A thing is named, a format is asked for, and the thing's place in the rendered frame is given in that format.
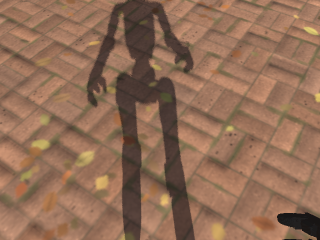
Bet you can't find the robot right hand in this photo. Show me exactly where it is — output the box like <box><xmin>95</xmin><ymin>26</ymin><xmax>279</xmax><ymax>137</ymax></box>
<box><xmin>277</xmin><ymin>212</ymin><xmax>320</xmax><ymax>240</ymax></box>

